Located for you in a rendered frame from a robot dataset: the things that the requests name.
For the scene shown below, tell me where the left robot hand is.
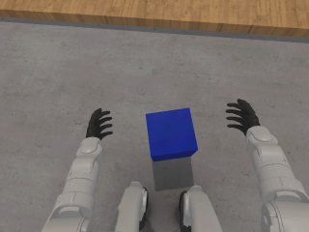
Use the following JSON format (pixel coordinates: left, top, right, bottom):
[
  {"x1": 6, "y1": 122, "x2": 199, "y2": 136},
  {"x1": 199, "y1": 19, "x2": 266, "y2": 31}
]
[{"x1": 86, "y1": 108, "x2": 113, "y2": 140}]

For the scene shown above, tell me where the robot right forearm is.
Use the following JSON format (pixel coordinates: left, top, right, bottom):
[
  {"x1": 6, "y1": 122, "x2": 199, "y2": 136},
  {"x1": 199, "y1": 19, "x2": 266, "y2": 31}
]
[{"x1": 245, "y1": 126, "x2": 309, "y2": 203}]

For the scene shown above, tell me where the right robot hand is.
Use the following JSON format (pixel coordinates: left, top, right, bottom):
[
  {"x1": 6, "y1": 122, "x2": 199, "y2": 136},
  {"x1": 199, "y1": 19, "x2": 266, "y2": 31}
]
[{"x1": 226, "y1": 99, "x2": 260, "y2": 136}]

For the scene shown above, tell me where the robot right thigh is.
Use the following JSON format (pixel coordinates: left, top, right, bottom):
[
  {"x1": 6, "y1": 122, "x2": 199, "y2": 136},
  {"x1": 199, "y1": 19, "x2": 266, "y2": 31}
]
[{"x1": 183, "y1": 190, "x2": 223, "y2": 232}]

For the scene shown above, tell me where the carton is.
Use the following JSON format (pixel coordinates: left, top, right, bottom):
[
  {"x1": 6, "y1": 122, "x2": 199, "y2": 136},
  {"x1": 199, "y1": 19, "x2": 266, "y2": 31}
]
[{"x1": 145, "y1": 107, "x2": 198, "y2": 161}]

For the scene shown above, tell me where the left robot upper arm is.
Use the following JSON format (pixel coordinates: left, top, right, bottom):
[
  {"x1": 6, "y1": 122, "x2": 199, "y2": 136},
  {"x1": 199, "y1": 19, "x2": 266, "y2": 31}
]
[{"x1": 42, "y1": 217, "x2": 95, "y2": 232}]

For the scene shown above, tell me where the robot left foot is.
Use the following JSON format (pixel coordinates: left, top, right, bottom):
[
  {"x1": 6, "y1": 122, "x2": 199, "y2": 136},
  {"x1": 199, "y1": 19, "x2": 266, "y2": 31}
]
[{"x1": 139, "y1": 187, "x2": 149, "y2": 231}]

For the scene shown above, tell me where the right robot upper arm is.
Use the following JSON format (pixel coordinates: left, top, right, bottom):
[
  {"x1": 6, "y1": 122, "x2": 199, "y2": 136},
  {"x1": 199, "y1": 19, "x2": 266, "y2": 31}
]
[{"x1": 261, "y1": 200, "x2": 309, "y2": 232}]

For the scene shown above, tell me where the robot left forearm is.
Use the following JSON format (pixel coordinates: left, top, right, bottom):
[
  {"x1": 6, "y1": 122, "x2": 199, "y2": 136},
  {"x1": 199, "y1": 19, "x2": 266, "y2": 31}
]
[{"x1": 42, "y1": 136, "x2": 105, "y2": 230}]

